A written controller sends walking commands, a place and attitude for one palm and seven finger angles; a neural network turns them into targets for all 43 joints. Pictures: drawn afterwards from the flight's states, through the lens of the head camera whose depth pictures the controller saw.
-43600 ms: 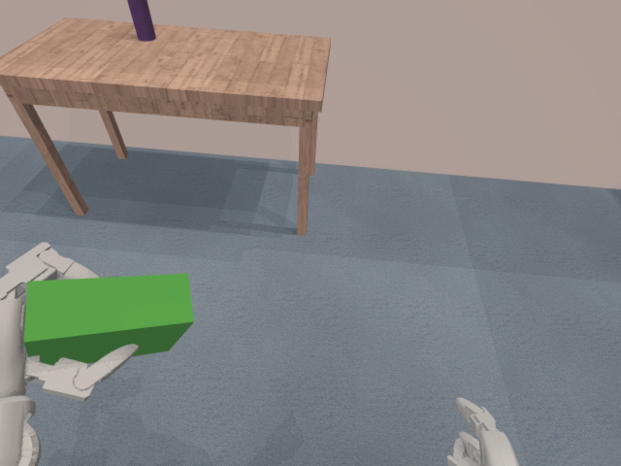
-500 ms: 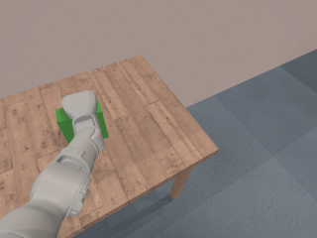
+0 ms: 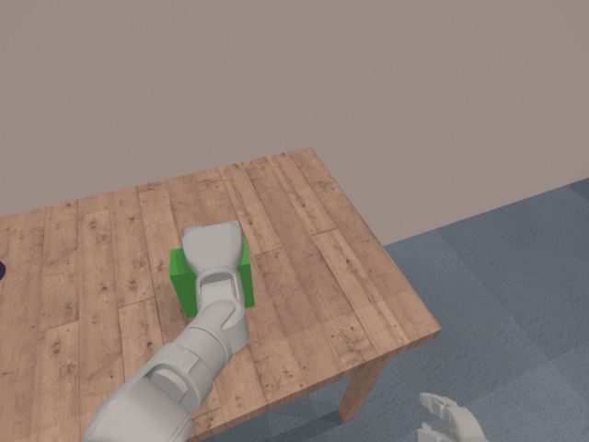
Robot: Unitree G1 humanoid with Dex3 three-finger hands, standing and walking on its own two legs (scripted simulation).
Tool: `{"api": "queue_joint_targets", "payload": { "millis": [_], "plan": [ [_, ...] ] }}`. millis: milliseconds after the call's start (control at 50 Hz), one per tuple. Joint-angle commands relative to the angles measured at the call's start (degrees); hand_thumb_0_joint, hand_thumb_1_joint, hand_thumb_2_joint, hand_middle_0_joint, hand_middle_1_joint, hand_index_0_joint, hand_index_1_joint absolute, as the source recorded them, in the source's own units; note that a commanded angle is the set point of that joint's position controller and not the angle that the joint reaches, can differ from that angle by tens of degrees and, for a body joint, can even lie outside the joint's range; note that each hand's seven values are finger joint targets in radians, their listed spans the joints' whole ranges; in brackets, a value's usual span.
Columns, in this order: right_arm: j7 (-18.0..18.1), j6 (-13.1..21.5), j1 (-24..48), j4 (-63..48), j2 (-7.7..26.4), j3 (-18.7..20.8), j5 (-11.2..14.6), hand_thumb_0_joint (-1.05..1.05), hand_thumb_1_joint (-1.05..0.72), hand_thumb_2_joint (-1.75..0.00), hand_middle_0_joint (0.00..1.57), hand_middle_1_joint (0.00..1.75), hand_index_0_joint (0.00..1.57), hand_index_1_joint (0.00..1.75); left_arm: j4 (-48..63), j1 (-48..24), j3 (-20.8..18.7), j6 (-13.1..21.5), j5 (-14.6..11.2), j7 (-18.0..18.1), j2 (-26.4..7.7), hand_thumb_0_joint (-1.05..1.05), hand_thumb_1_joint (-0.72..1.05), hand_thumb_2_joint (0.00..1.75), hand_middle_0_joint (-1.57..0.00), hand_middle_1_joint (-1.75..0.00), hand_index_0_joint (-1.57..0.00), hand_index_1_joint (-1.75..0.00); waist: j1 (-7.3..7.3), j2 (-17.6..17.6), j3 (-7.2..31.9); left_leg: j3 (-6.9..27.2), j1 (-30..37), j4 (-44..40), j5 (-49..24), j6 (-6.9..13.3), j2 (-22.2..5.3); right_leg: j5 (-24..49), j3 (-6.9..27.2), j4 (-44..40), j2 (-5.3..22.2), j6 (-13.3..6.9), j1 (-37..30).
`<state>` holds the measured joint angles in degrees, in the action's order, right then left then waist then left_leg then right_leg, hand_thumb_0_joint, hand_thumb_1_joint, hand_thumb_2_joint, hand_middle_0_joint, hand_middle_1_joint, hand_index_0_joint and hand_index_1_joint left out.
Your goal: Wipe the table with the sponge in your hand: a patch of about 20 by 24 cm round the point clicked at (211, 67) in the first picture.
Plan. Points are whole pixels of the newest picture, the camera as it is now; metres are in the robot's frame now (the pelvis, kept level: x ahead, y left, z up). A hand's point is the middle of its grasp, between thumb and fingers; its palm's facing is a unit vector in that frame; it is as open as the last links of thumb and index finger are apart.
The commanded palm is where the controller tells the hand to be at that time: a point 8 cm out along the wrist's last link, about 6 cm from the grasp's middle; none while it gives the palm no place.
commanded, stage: wipe back along the third lane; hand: left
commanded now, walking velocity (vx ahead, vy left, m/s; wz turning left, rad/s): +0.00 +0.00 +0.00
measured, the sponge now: (217, 286) +0.36 +0.17 -0.05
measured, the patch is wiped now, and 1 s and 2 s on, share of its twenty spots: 1.00 1.00 1.00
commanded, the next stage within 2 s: slide back across to the middle lane in 0.80 s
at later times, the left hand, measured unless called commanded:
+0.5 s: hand (231, 303) +0.31 +0.13 +0.00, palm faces -0.05 -0.04 -1.00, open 9.5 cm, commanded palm +0.26 +0.11 +0.03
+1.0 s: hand (239, 321) +0.28 +0.12 +0.00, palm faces -0.07 -0.06 -1.00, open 9.5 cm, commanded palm +0.24 +0.11 +0.04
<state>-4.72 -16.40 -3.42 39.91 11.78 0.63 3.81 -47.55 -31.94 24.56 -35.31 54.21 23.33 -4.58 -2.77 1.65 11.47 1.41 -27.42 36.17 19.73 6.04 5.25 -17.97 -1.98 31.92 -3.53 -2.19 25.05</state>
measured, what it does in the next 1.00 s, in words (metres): shifts its weight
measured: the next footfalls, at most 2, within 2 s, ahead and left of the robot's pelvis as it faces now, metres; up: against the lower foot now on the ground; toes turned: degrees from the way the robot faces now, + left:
none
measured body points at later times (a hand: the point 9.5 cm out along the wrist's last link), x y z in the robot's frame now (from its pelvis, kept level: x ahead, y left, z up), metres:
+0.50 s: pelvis -0.03 -0.03 +0.00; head -0.04 -0.04 +0.45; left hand +0.31 +0.13 +0.06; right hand +0.14 -0.26 -0.10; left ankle -0.03 +0.04 -0.73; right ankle -0.04 -0.11 -0.73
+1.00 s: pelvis -0.03 -0.07 +0.01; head -0.04 -0.09 +0.46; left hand +0.28 +0.11 +0.06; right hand +0.19 -0.28 -0.08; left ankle -0.03 +0.04 -0.73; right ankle -0.04 -0.11 -0.73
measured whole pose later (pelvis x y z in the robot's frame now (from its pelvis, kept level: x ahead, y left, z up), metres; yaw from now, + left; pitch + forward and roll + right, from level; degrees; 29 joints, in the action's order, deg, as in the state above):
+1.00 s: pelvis -0.03 -0.07 +0.01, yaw -2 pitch +5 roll +1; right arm -1.0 -15.3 -0.7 37.5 13.2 -0.8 5.3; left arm -33.2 -15.3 22.4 -34.4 54.4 20.1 -8.5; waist -3.6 2.3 8.9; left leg 0.7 -20.0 31.0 16.2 1.3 2.1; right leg -15.2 -1.1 29.8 -6.4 -6.8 19.7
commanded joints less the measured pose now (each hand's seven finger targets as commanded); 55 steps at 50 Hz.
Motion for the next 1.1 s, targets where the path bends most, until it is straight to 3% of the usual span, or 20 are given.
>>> {"api": "queue_joint_targets", "payload": {
  "millis": [0, 40, 80, 220, 260, 280, 300, 340, 360, 500, 580, 640, 680, 720, 780, 860, 920, 980, 1040, 1080],
  "plan": [
    [0.65, 1.03, 6.04, -7.35, 8.54, 2.19, 0.27, 0.00, -0.90, -0.90, 0.20, 0.30, 0.20, 0.30, 4.52, -6.76, -0.22, -0.97, -1.92, -3.33, 2.71, 0.00, 0.10, 1.30, -1.20, -1.60, -1.20, -1.60, 2.30, -5.23, 10.79, 5.12, 13.75, -2.48, -35.61, -6.47, -6.94, 25.47, 0.00, -0.74, 1.01, -3.40, -4.61],
    [0.96, 0.94, 6.60, -7.68, 8.39, 1.86, 0.34, 0.00, -0.90, -0.90, 0.20, 0.30, 0.20, 0.30, 4.99, -6.18, -0.10, -1.45, -1.53, -3.41, 2.51, 0.00, 0.10, 1.30, -1.20, -1.60, -1.20, -1.60, 1.97, -4.51, 10.87, 4.88, 13.43, -3.24, -33.09, -6.62, -6.71, 23.93, -0.02, -0.88, 0.99, -3.56, -4.95],
    [0.97, 1.08, 7.14, -8.12, 7.96, 2.05, 0.59, 0.00, -0.90, -0.90, 0.20, 0.30, 0.20, 0.30, 6.00, -6.79, 1.83, -1.26, -1.60, -3.81, 5.06, 0.00, 0.10, 1.30, -1.20, -1.60, -1.20, -1.60, 2.22, -4.77, 11.11, 5.35, 14.12, -3.23, -33.55, -6.39, -6.97, 23.44, -0.23, -0.72, 1.02, -3.63, -4.52],
    [1.70, 1.53, 8.05, -8.66, 8.09, 1.46, 0.53, 0.00, -0.90, -0.90, 0.20, 0.30, 0.20, 0.30, 5.82, -5.13, -0.26, -0.66, -0.98, -3.17, 1.88, 0.00, 0.10, 1.30, -1.20, -1.60, -1.20, -1.60, 1.66, -5.42, 8.38, 3.51, 10.07, -5.06, -20.69, -5.43, -5.43, 18.26, 0.88, -2.28, 0.84, -3.96, -5.80],
    [1.85, 1.80, 8.62, -9.05, 7.84, 1.36, 0.65, 0.00, -0.90, -0.90, 0.20, 0.30, 0.20, 0.30, 6.29, -4.14, 0.52, -0.57, -1.03, -2.84, 2.58, 0.00, 0.10, 1.30, -1.20, -1.60, -1.20, -1.60, 1.48, -4.74, 7.65, 3.26, 9.48, -5.61, -18.18, -5.23, -5.23, 16.24, 1.07, -2.81, 0.86, -3.98, -5.71],
    [1.88, 2.02, 9.12, -9.72, 7.57, 1.28, 0.90, 0.00, -0.90, -0.90, 0.20, 0.30, 0.20, 0.30, 7.07, -4.24, 0.85, -0.41, -1.87, -2.98, 3.72, 0.00, 0.10, 1.30, -1.20, -1.60, -1.20, -1.60, 1.25, -5.47, 8.00, 3.22, 8.91, -5.95, -17.71, -4.84, -5.05, 16.39, 1.11, -3.12, 0.89, -4.00, -6.70],
    [2.03, 2.00, 8.88, -9.31, 7.91, 1.32, 0.78, 0.00, -0.90, -0.90, 0.20, 0.30, 0.20, 0.30, 6.64, -4.03, 0.24, -0.30, -1.67, -2.71, 2.32, 0.00, 0.10, 1.30, -1.20, -1.60, -1.20, -1.60, 1.63, -6.02, 6.97, 2.95, 8.64, -6.00, -15.91, -4.71, -4.92, 15.37, 1.53, -3.60, 0.86, -3.84, -6.57],
    [2.26, 2.14, 9.04, -9.50, 7.93, 1.07, 0.72, 0.00, -0.90, -0.90, 0.20, 0.30, 0.20, 0.30, 6.70, -1.02, -1.47, -0.47, -1.80, -2.37, 0.75, 0.00, 0.10, 1.30, -1.20, -1.60, -1.20, -1.60, 0.75, -6.07, 6.87, 2.15, 7.53, -6.58, -14.60, -4.62, -4.45, 15.56, 2.28, -4.16, 1.09, -3.82, -8.24],
    [2.33, 2.20, 9.41, -9.73, 7.77, 1.07, 0.83, 0.00, -0.90, -0.90, 0.20, 0.30, 0.20, 0.30, 7.46, -0.83, 0.02, -0.37, -1.87, -2.43, 2.12, 0.00, 0.10, 1.30, -1.20, -1.60, -1.20, -1.60, 1.02, -6.21, 7.09, 1.98, 7.60, -6.62, -14.11, -4.50, -4.37, 15.42, 2.44, -4.38, 1.20, -3.67, -8.49],
    [3.00, 2.84, 10.59, -10.21, 7.78, 0.86, 1.34, 0.00, -0.90, -0.90, 0.20, 0.30, 0.20, 0.30, 8.87, 0.87, -0.93, -0.11, -2.68, -2.60, 0.34, 0.00, 0.10, 1.30, -1.20, -1.60, -1.20, -1.60, 0.87, -7.20, 4.57, 1.49, 6.43, -8.12, -8.99, -3.96, -3.76, 9.60, 4.14, -6.92, 1.35, -3.24, -9.16],
    [3.09, 3.19, 11.61, -10.95, 7.62, 0.77, 1.58, 0.00, -0.90, -0.90, 0.20, 0.30, 0.20, 0.30, 11.03, 3.46, -1.24, 0.47, -2.99, -3.16, 0.15, 0.00, 0.10, 1.30, -1.20, -1.60, -1.20, -1.60, 0.06, -6.64, 4.92, 1.09, 5.78, -8.31, -8.87, -3.78, -3.27, 11.13, 5.62, -7.44, 1.68, -3.37, -10.93],
    [2.86, 3.07, 11.54, -10.89, 7.56, 0.83, 1.48, 0.00, -0.90, -0.90, 0.20, 0.30, 0.20, 0.30, 11.87, 6.27, 1.31, 0.71, -2.08, -3.52, 1.82, 0.00, 0.10, 1.30, -1.20, -1.60, -1.20, -1.60, 0.72, -7.17, 3.64, 0.76, 6.25, -7.77, -9.45, -3.63, -2.98, 12.68, 6.32, -7.62, 1.88, -3.17, -10.85],
    [2.61, 3.25, 12.28, -11.61, 7.61, 0.97, 1.60, 0.00, -0.90, -0.90, 0.20, 0.30, 0.20, 0.30, 14.14, 8.90, -0.58, 1.08, -2.82, -3.77, 0.43, 0.00, 0.10, 1.30, -1.20, -1.60, -1.20, -1.60, -0.34, -7.61, 5.05, 0.84, 6.06, -7.74, -10.85, -3.58, -2.97, 15.69, 6.94, -7.18, 1.90, -3.34, -12.84],
    [2.47, 3.01, 12.54, -11.57, 7.57, 0.91, 1.61, 0.00, -0.90, -0.90, 0.20, 0.30, 0.20, 0.30, 15.47, 9.75, 1.97, 1.08, -2.30, -4.05, 1.91, 0.00, 0.10, 1.30, -1.20, -1.60, -1.20, -1.60, 0.53, -7.60, 3.43, 0.53, 6.53, -7.48, -10.51, -3.50, -2.80, 15.70, 7.20, -7.43, 2.09, -3.07, -12.16],
    [2.88, 3.18, 13.27, -11.47, 7.86, 0.77, 1.67, 0.00, -0.90, -0.90, 0.20, 0.30, 0.20, 0.30, 17.03, 8.66, -1.50, 1.02, -2.57, -4.10, -1.77, 0.00, 0.10, 1.30, -1.20, -1.60, -1.20, -1.60, 0.03, -8.41, 4.29, 0.58, 5.71, -7.68, -10.49, -3.51, -2.70, 17.11, 8.88, -7.53, 2.13, -3.04, -13.56],
    [3.37, 3.44, 13.26, -11.03, 7.62, 0.55, 1.63, 0.00, -0.90, -0.90, 0.20, 0.30, 0.20, 0.30, 16.30, 7.61, 0.29, 0.59, -1.75, -4.36, -0.71, 0.00, 0.10, 1.30, -1.20, -1.60, -1.20, -1.60, 0.86, -8.25, 2.63, -0.03, 6.03, -7.14, -10.06, -3.37, -2.37, 17.27, 8.93, -7.85, 2.49, -2.48, -12.78],
    [4.01, 3.58, 13.26, -11.20, 7.81, 0.63, 1.44, 0.00, -0.90, -0.90, 0.20, 0.30, 0.20, 0.30, 18.39, 7.68, -3.75, 1.22, -1.63, -4.49, -4.71, 0.00, 0.10, 1.30, -1.20, -1.60, -1.20, -1.60, 0.27, -7.38, 4.84, -0.15, 6.04, -6.94, -11.13, -3.37, -2.14, 20.26, 9.90, -7.32, 2.69, -2.49, -15.09],
    [3.97, 3.69, 14.01, -12.43, 7.64, 0.69, 1.37, 0.00, -0.90, -0.90, 0.20, 0.30, 0.20, 0.30, 23.23, 12.25, -6.57, 1.89, -1.66, -5.02, -7.33, 0.00, 0.10, 1.30, -1.20, -1.60, -1.20, -1.60, -1.11, -6.99, 8.91, -0.08, 6.79, -6.98, -14.58, -3.45, -1.98, 29.35, 10.63, -6.12, 3.21, -2.50, -19.88],
    [3.97, 3.84, 13.73, -12.48, 7.60, 0.56, 1.50, 0.00, -0.90, -0.90, 0.20, 0.30, 0.20, 0.30, 25.32, 13.25, -6.26, 2.02, -0.55, -5.19, -8.24, 0.00, 0.10, 1.30, -1.20, -1.60, -1.20, -1.60, -0.25, -6.64, 6.40, -0.43, 7.35, -7.12, -14.79, -3.37, -1.92, 31.04, 10.78, -6.36, 3.33, -2.10, -19.47],
    [3.95, 4.28, 14.54, -13.12, 7.57, 0.70, 1.44, 0.00, -0.90, -0.90, 0.20, 0.30, 0.20, 0.30, 28.54, 16.22, -9.37, 2.30, -0.82, -5.39, -10.98, 0.00, 0.10, 1.30, -1.20, -1.60, -1.20, -1.60, -1.30, -6.69, 8.49, -0.44, 8.18, -7.24, -16.33, -3.35, -1.77, 36.05, 11.63, -6.00, 3.61, -2.03, -22.13]
  ]
}}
